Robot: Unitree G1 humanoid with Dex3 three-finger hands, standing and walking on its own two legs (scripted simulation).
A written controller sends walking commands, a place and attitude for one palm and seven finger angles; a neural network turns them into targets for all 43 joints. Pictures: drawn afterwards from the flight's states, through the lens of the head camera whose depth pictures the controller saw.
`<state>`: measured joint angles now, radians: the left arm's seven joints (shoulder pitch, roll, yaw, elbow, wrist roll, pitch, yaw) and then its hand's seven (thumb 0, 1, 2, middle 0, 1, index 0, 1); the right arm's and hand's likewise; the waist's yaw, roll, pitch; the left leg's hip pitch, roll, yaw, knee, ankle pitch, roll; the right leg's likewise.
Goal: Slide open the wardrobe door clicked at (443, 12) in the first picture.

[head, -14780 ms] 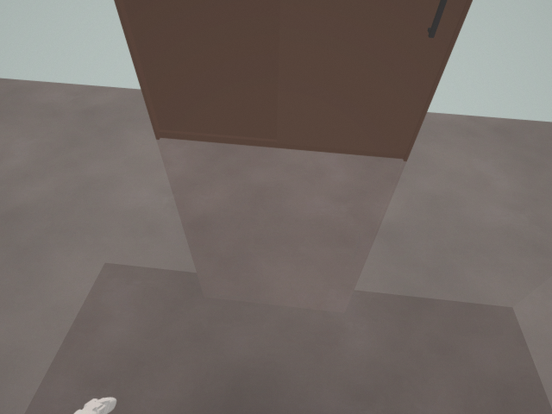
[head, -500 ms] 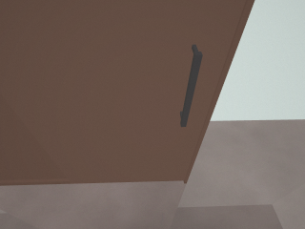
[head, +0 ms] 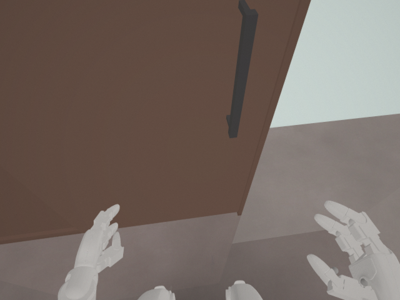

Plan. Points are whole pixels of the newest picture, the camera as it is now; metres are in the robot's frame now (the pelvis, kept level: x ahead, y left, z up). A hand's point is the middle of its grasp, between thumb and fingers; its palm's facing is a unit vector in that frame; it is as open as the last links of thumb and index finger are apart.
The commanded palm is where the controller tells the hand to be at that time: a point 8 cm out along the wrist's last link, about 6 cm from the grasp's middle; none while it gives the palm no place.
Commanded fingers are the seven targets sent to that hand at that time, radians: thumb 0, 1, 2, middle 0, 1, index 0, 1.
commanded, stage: raise the hand with hooked fingers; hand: right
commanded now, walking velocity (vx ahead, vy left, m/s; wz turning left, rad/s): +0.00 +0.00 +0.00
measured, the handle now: (237, 81) +0.52 -0.08 +0.15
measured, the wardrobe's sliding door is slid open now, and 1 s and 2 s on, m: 0.00 0.00 0.00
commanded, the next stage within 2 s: move the hooked fingers beside the handle in 1.48 s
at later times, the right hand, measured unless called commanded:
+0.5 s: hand (364, 218) +0.23 -0.24 +0.12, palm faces -0.09 +0.99 -0.08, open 12.7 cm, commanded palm +0.21 -0.30 +0.13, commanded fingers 0.00 0.43 -0.33 0.29 1.15 0.29 1.15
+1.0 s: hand out of the picture +0.28 -0.29 +0.18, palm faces -0.05 +1.00 -0.09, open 14.0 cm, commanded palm +0.26 -0.34 +0.18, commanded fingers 0.00 0.50 -0.30 0.30 1.20 0.30 1.20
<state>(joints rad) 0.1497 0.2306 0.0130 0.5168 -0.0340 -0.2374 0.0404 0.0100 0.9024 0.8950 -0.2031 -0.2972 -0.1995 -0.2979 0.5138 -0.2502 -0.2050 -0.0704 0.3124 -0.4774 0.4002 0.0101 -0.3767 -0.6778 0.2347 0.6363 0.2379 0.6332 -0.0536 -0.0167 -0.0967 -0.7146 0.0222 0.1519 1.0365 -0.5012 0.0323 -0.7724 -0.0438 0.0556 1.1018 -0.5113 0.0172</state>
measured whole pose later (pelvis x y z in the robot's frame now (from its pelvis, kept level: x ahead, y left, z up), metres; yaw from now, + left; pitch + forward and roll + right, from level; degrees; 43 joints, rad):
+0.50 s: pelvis +0.01 -0.02 +0.03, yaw +1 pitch +7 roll +2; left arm 0.27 0.28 0.01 0.56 -0.06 -0.28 0.08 0.02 0.90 0.89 -0.20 -0.30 -0.20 -0.30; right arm 0.35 -0.35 -0.32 -0.02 0.37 -0.26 0.44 0.00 0.21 -0.43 0.28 1.01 0.28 1.01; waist 0.01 -0.02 -0.08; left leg -0.52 0.03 0.10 0.82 -0.41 0.00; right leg -0.56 -0.03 0.00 0.88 -0.43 -0.02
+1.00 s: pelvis +0.01 -0.02 +0.05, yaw +1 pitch +2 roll +2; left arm 0.26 0.27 -0.06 0.58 -0.06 -0.26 0.11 0.01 0.90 0.89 -0.21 -0.30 -0.20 -0.30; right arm -0.01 -0.47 -0.45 0.26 0.37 -0.08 0.56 -0.01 0.50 -0.30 0.30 1.20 0.30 1.19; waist -0.02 -0.04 -0.04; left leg -0.36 0.03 0.11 0.66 -0.34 0.00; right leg -0.40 -0.02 0.00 0.72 -0.36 -0.01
